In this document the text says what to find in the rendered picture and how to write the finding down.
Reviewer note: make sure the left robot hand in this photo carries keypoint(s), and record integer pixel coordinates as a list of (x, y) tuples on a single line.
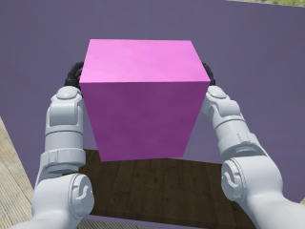
[(72, 79)]

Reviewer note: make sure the carton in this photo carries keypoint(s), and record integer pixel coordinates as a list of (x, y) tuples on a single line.
[(142, 96)]

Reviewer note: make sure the right robot hand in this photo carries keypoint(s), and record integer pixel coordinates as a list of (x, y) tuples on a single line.
[(209, 73)]

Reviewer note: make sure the right robot forearm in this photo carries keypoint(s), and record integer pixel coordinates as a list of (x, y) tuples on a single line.
[(230, 128)]

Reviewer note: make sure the right robot upper arm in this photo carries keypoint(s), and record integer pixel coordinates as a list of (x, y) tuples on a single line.
[(255, 184)]

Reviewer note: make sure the left robot upper arm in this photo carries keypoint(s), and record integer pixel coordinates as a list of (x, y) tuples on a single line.
[(60, 203)]

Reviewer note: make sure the table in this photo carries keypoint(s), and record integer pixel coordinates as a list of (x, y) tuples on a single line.
[(162, 190)]

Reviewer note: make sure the left robot forearm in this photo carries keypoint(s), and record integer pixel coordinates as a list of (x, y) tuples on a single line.
[(63, 136)]

